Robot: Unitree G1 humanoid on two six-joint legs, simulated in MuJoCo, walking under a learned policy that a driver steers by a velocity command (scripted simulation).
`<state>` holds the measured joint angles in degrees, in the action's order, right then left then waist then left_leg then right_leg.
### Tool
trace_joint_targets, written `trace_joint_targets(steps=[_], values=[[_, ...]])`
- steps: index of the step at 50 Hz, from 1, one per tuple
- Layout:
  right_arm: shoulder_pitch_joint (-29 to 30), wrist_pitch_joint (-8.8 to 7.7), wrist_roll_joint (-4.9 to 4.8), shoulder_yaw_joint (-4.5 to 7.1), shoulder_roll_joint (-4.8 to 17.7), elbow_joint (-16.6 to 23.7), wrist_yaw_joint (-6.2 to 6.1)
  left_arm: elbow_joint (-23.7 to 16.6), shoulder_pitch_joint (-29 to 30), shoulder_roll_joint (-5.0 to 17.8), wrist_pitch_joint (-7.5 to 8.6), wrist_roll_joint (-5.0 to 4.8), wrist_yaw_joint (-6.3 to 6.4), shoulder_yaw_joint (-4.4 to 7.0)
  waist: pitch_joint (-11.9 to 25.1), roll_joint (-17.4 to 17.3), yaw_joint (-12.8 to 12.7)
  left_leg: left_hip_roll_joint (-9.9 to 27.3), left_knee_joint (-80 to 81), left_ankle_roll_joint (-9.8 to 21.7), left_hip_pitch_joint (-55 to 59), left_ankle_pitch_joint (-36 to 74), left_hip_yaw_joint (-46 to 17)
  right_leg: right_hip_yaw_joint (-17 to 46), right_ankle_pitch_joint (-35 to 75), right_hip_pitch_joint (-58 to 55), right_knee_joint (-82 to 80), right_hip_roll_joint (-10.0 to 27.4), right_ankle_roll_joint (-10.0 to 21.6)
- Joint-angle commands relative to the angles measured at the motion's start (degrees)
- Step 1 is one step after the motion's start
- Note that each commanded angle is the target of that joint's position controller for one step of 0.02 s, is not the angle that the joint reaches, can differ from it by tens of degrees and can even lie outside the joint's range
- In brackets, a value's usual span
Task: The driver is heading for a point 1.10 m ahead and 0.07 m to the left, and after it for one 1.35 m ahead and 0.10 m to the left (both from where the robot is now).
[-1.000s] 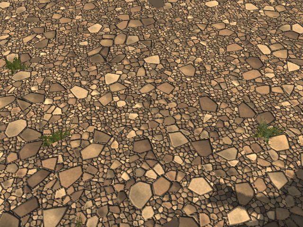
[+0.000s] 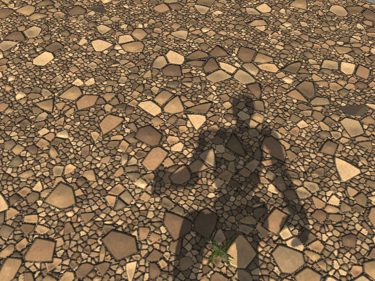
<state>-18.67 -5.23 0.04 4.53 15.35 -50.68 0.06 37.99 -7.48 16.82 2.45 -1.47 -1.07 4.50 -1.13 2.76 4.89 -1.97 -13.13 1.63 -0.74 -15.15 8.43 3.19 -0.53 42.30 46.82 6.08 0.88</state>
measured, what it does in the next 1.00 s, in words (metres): walks ahead: right foot, then left foot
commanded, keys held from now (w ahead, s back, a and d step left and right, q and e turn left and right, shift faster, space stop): w+e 0.08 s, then w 0.38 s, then w+q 0.54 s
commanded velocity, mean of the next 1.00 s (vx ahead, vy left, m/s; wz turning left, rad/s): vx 0.50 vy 0.00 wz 0.01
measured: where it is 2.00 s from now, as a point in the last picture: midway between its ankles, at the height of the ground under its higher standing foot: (143, 132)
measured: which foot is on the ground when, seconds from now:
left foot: down 0.00-0.18, up 0.20-0.66, down 0.68-1.00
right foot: up 0.00-0.14, down 0.16-0.70, up 0.72-1.00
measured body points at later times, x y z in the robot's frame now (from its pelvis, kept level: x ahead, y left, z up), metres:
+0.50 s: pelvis +0.29 -0.05 +0.00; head +0.31 -0.06 +0.45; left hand +0.40 +0.22 -0.11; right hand +0.42 -0.33 -0.10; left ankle +0.48 +0.11 -0.68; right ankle +0.23 -0.13 -0.74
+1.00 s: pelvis +0.57 +0.00 +0.01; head +0.61 +0.02 +0.45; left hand +0.77 +0.27 -0.08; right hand +0.64 -0.28 -0.10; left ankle +0.54 +0.07 -0.74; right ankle +0.74 -0.19 -0.68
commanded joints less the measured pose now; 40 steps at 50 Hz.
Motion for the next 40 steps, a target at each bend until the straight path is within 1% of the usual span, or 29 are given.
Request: trace_joint_targets(steps=[1,3,5,6,7,8,9,10,11,12,13,14,15,17,19,21,24,26,29,31,32,33,34,35,36,37,38,39,40], values=[[2.1,-0.43,-0.55,1.67,9.4,3.7,-0.41,-5.9,6.9,0.3,0.84,-0.03,-1.31,-0.73,-1.6,-5.6,0.1,15.0,3.1,6.5,0.2,26.8,-3.0,-3.4,4.6,-2.1,-7.1,-1.2,0.8],[0.7,0.39,-1.01,1.82,10.3,3.0,-0.58,-7.5,9.1,0.9,0.73,-0.20,-2.09,-0.61,-2.3,-5.9,0.1,16.4,1.0,5.8,4.1,31.4,-1.6,-4.9,1.0,-2.0,-9.7,-2.2,2.0],[0.2,1.17,-1.31,2.11,11.7,2.9,-0.93,-8.3,8.3,2.3,0.55,0.11,-2.54,0.08,-0.7,-7.7,-1.8,17.1,-4.6,4.9,6.4,47.8,0.1,-7.7,-5.4,-7.3,-11.0,-5.4,4.1],[-0.2,1.58,-1.42,2.29,12.6,2.8,-1.19,-8.2,5.7,3.4,0.40,0.33,-2.55,0.72,1.3,-9.0,-3.8,17.4,-9.5,4.7,7.0,56.9,0.5,-8.8,-8.7,-12.0,-11.2,-7.5,5.5],[0.1,1.99,-1.44,2.28,13.1,2.8,-1.43,-6.6,-1.2,5.5,0.27,0.31,-2.37,1.95,4.9,-8.9,-8.1,16.9,-18.0,4.0,5.6,60.8,1.2,-9.0,-8.2,-21.4,-13.9,-9.4,7.3],[0.8,1.97,-1.31,1.79,12.4,3.1,-1.68,-4.1,-10.7,8.4,0.06,0.29,-1.46,3.53,9.4,-7.1,-13.3,15.1,-30.2,2.3,-2.8,54.6,2.4,-6.3,-3.0,-37.2,-17.2,-9.0,9.5],[-3.1,0.91,0.65,-0.32,6.5,5.6,-1.08,-2.5,-16.8,14.8,-0.04,0.89,-0.42,4.77,16.9,5.1,-11.8,8.8,-52.3,-0.5,-26.9,16.5,2.7,17.0,0.3,-62.3,-14.9,6.3,16.8],[-5.0,-1.07,0.12,-1.53,5.3,5.4,0.17,-3.0,-18.0,14.0,0.36,0.46,-0.39,3.93,27.3,8.5,-10.4,1.1,-65.8,-1.4,-38.4,-19.2,-8.4,42.6,-4.5,-70.1,-24.2,16.6,24.4],[1.8,-2.04,-2.47,0.11,10.1,6.6,0.97,-2.6,-17.3,10.2,0.50,1.08,-0.55,2.73,22.5,2.9,-12.9,4.3,-68.0,-0.8,-43.4,-15.6,-13.4,35.1,-5.4,-66.2,-26.1,14.2,20.7],[6.0,-2.35,-3.13,-0.30,9.3,8.2,1.02,-2.6,-13.2,8.8,0.79,0.84,-0.58,2.18,14.0,1.5,-11.3,6.6,-64.6,-0.3,-44.6,-11.3,-12.2,26.2,-2.2,-56.8,-26.8,11.8,18.4],[6.9,-2.18,-2.06,-0.39,8.5,8.0,0.57,-2.6,-9.1,7.0,1.05,0.79,-0.63,1.51,8.7,-2.2,-8.6,8.9,-59.5,-0.5,-42.5,-7.7,-11.6,20.0,2.0,-47.3,-28.1,9.2,16.3],[6.1,-1.48,-1.14,0.02,8.8,7.4,0.29,-2.9,-6.3,5.1,1.36,1.18,-0.67,0.85,6.3,-1.2,-6.3,10.3,-55.9,-0.8,-38.4,-5.8,-11.7,15.7,5.4,-40.3,-29.8,7.3,15.4],[4.2,-0.62,-0.98,0.06,8.3,6.9,0.34,-3.1,-4.9,4.5,1.62,1.55,-0.68,0.60,5.4,0.0,-4.5,10.9,-54.5,-1.2,-34.9,-4.3,-11.8,14.0,5.1,-35.6,-32.0,6.2,15.2],[2.5,0.68,-0.56,-0.21,6.3,6.3,0.16,-2.4,-4.5,5.2,2.47,1.38,-0.65,0.79,4.5,0.4,-3.1,10.9,-51.2,-2.5,-33.0,-1.6,-11.0,11.0,6.0,-30.9,-35.2,5.6,15.8],[5.7,1.18,0.02,-0.47,5.5,7.4,-0.16,-1.2,-5.2,6.3,2.95,1.45,-0.16,1.08,2.3,0.1,-3.4,11.1,-45.6,-3.8,-35.2,4.1,-10.8,7.9,6.5,-29.1,-37.2,5.0,15.5],[9.4,0.99,0.18,-0.84,4.7,8.2,-0.01,-0.1,-6.4,6.4,2.87,1.33,0.40,1.07,1.2,0.2,-4.7,10.7,-37.7,-4.2,-35.9,12.0,-10.6,4.7,5.4,-29.6,-37.6,3.4,14.0],[14.5,0.45,-0.42,-1.47,3.6,9.1,0.78,1.5,-8.5,7.4,2.65,1.08,0.74,1.26,0.1,0.9,-7.0,8.5,-26.3,-3.7,-33.3,21.0,-9.2,1.6,1.2,-30.6,-37.6,2.5,11.9],[16.8,0.40,-1.09,-1.57,4.1,9.7,1.42,2.9,-10.4,8.2,2.69,0.96,0.62,1.50,-0.7,1.3,-8.4,7.8,-23.2,-2.9,-33.3,22.2,-9.0,1.5,-1.9,-33.6,-37.3,4.5,11.5],[19.2,0.47,-1.26,-1.43,5.1,11.5,2.39,4.9,-11.8,8.6,2.32,0.71,0.80,1.91,-2.3,1.3,-8.8,7.2,-20.3,-0.2,-36.8,16.7,-9.8,1.4,-1.0,-40.8,-35.2,8.1,10.3],[18.2,0.47,-1.16,-1.17,5.9,12.1,2.94,5.5,-11.2,9.2,1.79,0.57,1.26,2.28,-1.9,1.8,-7.6,6.1,-19.4,1.9,-35.8,11.1,-9.3,0.3,5.3,-44.4,-32.2,9.4,8.8],[15.4,0.47,-1.01,-0.70,6.8,11.6,3.01,5.4,-10.0,9.6,1.48,0.57,1.53,2.38,-0.1,2.3,-5.9,4.5,-18.7,3.0,-31.6,9.2,-7.8,-1.2,14.0,-45.2,-28.6,8.8,7.6],[9.5,0.54,-0.73,0.30,8.2,10.1,2.85,5.1,-8.7,9.5,1.04,0.64,1.85,2.30,3.8,1.7,-2.7,1.9,-17.5,4.2,-22.9,9.8,-5.4,-4.0,24.0,-44.5,-20.8,6.7,6.0],[1.1,0.68,-0.70,1.91,11.4,7.9,2.45,4.4,-9.4,8.0,0.75,1.29,2.39,1.65,9.3,-0.9,0.3,1.6,-18.1,5.9,-9.9,12.2,-7.3,-7.4,24.7,-39.3,-8.2,3.6,3.7],[-4.8,0.84,-0.42,3.54,17.9,7.7,1.99,2.1,-15.3,4.2,1.59,2.37,2.39,0.18,17.0,-12.8,-0.9,14.7,-17.4,14.6,11.6,9.8,-30.8,-9.2,4.8,-18.3,14.1,-3.2,-0.7],[-6.6,0.85,-1.51,2.93,16.0,7.4,2.43,2.3,-15.0,2.5,3.00,2.32,1.81,-0.75,22.1,-19.4,-0.4,20.6,-5.4,20.3,21.3,-1.9,-54.3,-1.4,-30.6,-3.4,26.3,-10.9,-2.4],[-5.1,0.82,-1.39,1.82,12.6,8.1,2.35,1.5,-10.9,6.8,4.33,0.31,0.87,0.12,17.5,-14.3,1.2,20.2,-3.4,17.6,19.2,-9.0,-51.0,3.8,-29.1,3.0,30.6,-7.0,-1.0],[-2.0,0.87,-0.99,1.41,11.0,9.1,2.08,0.1,-5.9,7.1,5.02,-0.43,0.63,-0.02,11.6,-9.5,0.9,18.2,-3.4,15.6,11.9,-7.4,-44.0,2.8,-24.6,3.9,28.9,-4.6,0.0],[0.9,0.99,-0.55,1.03,10.0,9.8,1.97,-0.7,-3.2,6.8,5.32,0.68,0.91,-0.05,6.7,-4.9,-0.6,16.3,-2.7,14.7,3.6,-2.0,-38.6,2.0,-21.1,2.6,24.2,-2.6,0.4],[3.1,0.92,-0.13,0.49,8.4,10.5,1.73,-0.8,-3.1,7.1,5.08,1.79,1.32,0.41,5.1,-4.8,-2.7,14.6,-1.8,13.9,-2.3,3.8,-34.9,2.3,-18.4,-1.5,19.4,-0.9,0.3]])
Next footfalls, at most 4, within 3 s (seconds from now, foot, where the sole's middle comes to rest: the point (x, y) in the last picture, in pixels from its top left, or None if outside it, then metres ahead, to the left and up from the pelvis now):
0.16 right None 0.27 -0.14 -0.78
0.68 left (160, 248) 0.58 0.07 -0.78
1.20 right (199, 176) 0.88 -0.11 -0.78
1.68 left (117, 150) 1.04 0.24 -0.78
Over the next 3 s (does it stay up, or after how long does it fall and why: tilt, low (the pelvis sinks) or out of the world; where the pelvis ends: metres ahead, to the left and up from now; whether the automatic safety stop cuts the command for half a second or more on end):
stays up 1.34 0.20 0.00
